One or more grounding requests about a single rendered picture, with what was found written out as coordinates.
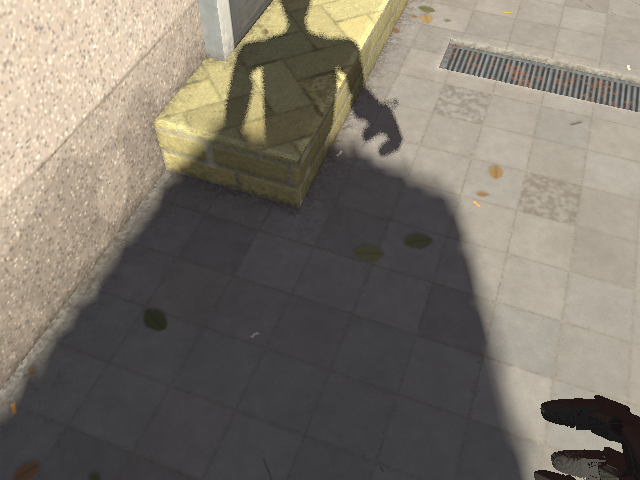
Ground right robot hand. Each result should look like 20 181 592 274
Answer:
534 395 640 480

